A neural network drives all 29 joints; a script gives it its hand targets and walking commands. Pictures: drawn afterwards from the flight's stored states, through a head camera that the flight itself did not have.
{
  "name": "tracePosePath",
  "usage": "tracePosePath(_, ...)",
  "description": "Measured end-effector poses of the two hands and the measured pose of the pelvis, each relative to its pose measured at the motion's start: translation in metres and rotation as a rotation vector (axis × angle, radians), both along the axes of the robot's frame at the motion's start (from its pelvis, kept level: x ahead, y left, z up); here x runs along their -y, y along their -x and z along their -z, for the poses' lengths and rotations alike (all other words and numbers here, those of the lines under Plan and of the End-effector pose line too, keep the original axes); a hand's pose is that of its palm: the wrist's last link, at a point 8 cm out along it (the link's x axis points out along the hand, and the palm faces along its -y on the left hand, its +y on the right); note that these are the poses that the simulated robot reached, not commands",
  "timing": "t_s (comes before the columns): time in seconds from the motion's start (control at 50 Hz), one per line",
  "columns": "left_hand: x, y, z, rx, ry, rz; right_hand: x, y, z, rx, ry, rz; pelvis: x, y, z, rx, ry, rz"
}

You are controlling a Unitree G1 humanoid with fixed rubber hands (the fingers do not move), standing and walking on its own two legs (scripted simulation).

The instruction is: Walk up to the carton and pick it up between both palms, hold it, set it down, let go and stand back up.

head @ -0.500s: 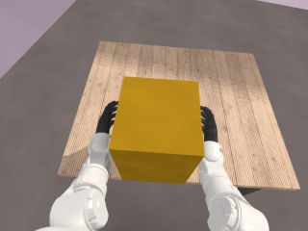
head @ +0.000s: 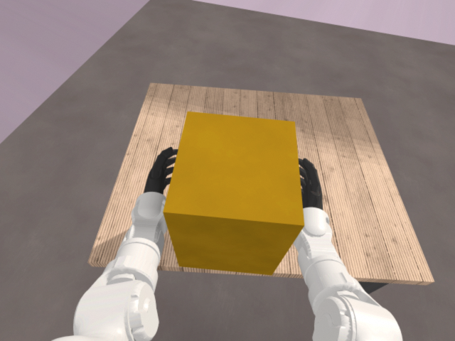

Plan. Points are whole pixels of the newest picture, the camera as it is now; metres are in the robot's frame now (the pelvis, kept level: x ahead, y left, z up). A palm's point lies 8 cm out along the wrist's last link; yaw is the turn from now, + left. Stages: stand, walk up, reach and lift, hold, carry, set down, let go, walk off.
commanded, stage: reach and lift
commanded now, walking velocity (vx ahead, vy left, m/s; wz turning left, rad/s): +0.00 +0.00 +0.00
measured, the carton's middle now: (232, 199) +0.38 +0.02 +0.00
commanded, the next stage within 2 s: none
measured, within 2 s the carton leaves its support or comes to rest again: neither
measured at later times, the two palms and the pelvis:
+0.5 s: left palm (152, 165) +0.37 +0.16 +0.09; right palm (322, 182) +0.37 -0.13 +0.09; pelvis +0.00 +0.00 +0.00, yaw +0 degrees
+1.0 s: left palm (150, 166) +0.35 +0.16 +0.12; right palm (333, 186) +0.34 -0.13 +0.11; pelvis -0.02 +0.00 +0.00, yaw +1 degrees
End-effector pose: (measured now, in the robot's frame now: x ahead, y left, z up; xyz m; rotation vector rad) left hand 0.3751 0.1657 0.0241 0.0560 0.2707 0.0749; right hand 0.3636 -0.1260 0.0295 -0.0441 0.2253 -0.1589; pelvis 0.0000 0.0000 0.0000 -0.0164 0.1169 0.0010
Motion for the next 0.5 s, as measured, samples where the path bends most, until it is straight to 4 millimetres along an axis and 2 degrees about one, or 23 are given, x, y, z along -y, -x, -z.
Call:
tracePosePath(0.3,0.008,-0.002,-0.034,0.025,-0.005,0.009,0.008,0.001,-0.029,0.026,-0.028,0.013,0.000,0.001,-0.001,0.076,-0.002,0.000)
tracePosePath(0.5,0.003,0.001,-0.071,0.073,-0.007,-0.013,0.003,-0.002,-0.062,0.083,-0.014,-0.014,-0.001,0.002,-0.001,0.137,-0.003,0.000)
